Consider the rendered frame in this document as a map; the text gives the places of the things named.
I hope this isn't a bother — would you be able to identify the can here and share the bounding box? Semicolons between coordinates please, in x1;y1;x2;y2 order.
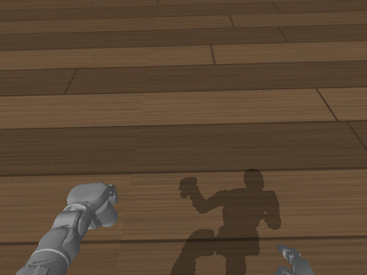
95;200;118;227

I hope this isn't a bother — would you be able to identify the right robot hand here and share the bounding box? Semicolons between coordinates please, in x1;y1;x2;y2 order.
273;244;315;275

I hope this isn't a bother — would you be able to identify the left robot hand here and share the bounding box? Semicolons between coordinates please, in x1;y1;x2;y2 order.
67;182;118;230

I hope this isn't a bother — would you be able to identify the left robot arm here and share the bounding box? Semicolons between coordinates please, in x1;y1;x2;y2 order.
15;202;93;275

